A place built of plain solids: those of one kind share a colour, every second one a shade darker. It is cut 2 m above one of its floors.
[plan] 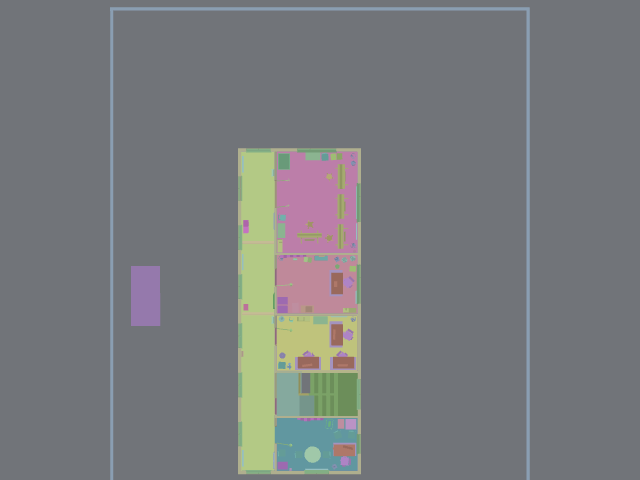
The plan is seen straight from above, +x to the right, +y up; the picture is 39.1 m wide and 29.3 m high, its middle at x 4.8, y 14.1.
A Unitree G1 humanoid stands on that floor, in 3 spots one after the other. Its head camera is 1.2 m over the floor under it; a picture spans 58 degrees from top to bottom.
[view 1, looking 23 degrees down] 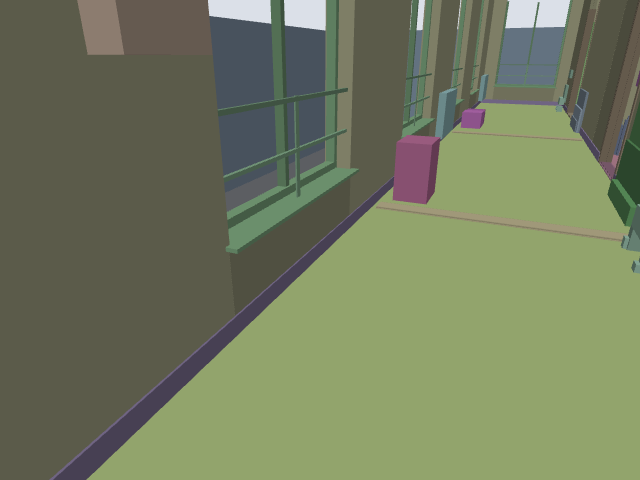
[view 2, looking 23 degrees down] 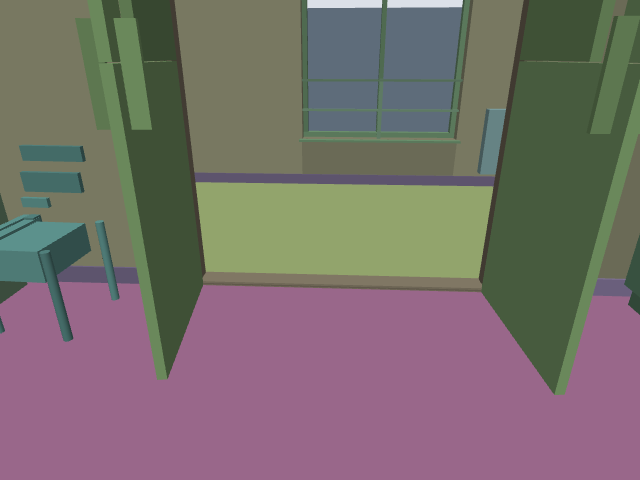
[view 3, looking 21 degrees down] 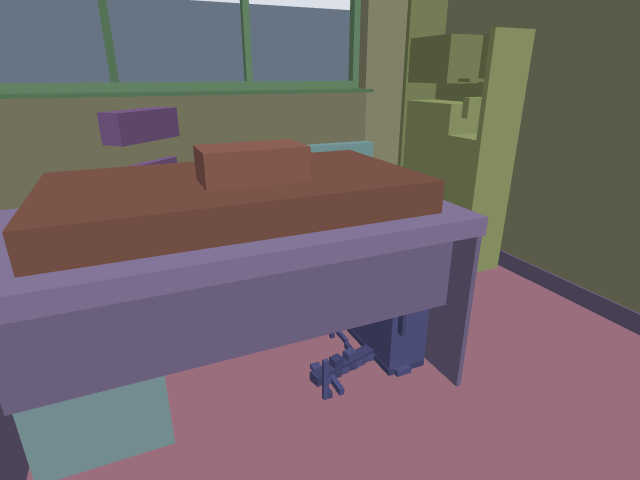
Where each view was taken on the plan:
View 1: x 1.05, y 6.10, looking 114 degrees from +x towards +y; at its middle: wall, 2.81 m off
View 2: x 4.30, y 16.90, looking -177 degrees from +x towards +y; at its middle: raised_floor_gallery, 3.07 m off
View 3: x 4.30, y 11.80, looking -24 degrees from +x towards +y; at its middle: desk_panel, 1.31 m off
